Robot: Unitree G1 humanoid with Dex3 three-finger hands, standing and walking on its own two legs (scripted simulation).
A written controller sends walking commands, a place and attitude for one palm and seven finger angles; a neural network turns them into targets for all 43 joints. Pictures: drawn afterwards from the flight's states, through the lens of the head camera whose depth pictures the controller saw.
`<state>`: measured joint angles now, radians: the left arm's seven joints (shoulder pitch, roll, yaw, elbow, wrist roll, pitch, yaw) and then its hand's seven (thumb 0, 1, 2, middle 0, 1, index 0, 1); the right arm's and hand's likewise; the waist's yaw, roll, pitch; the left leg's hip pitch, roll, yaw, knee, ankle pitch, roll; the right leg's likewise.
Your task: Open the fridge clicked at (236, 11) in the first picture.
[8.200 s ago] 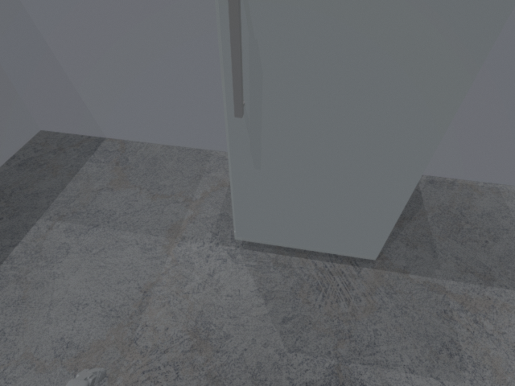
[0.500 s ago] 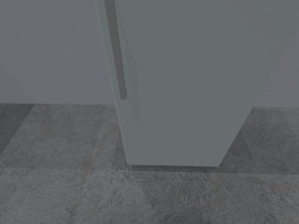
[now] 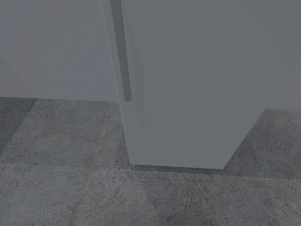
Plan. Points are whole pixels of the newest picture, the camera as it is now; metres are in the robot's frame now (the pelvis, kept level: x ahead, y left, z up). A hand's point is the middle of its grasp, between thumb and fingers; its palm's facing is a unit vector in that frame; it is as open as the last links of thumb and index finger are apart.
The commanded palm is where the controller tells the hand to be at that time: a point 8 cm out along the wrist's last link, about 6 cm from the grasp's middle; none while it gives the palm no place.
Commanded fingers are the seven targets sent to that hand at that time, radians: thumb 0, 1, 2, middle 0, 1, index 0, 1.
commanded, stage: look again from close up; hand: left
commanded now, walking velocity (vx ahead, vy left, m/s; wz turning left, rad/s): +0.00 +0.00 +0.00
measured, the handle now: (124, 55) +0.57 +0.12 +0.16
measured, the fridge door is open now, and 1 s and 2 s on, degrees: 0 0 0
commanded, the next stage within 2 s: shuffle to correct the standing spot in 0.36 s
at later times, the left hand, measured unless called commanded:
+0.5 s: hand out of the picture +0.04 +0.19 -0.16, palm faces +0.00 -0.96 -0.28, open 7.4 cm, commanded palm none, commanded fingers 0.00 0.90 0.90 -0.20 -0.30 -0.20 -0.30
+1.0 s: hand out of the picture +0.02 +0.14 -0.18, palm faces +0.11 -0.98 -0.15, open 7.4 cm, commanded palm none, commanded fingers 0.00 0.90 0.90 -0.20 -0.30 -0.20 -0.30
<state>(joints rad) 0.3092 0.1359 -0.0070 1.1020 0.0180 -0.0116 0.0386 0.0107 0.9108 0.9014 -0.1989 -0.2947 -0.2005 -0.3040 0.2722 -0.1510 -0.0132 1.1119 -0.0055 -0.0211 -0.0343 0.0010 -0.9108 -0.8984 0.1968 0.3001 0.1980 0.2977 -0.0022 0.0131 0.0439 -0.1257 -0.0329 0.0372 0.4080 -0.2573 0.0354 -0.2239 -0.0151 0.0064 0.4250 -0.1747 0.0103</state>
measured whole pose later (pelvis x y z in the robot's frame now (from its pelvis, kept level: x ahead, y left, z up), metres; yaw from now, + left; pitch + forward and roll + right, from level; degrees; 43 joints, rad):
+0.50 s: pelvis +0.00 -0.01 +0.00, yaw +0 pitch -2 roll +0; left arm 0.21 0.22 0.01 1.08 0.02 -0.02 0.03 0.01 0.91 0.90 -0.20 -0.29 -0.20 -0.30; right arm 0.24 -0.23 -0.02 1.12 -0.01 -0.02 -0.02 0.00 -0.91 -0.90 0.20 0.30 0.20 0.30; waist -0.01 0.02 0.04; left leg -0.10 -0.02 0.03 0.37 -0.24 0.02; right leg -0.20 0.00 0.00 0.40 -0.16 -0.01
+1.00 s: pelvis +0.08 -0.01 -0.01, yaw +1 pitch +0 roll -1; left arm 0.41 0.11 0.03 1.11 0.03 -0.04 0.03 0.01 0.91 0.90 -0.20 -0.29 -0.20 -0.30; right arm 0.29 -0.14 -0.02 1.10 -0.01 -0.02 -0.02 0.00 -0.91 -0.90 0.20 0.30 0.20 0.30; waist 0.03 0.00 0.06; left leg -0.33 0.04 0.07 0.72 -0.43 0.00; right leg -0.13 0.03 -0.03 0.45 -0.32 -0.03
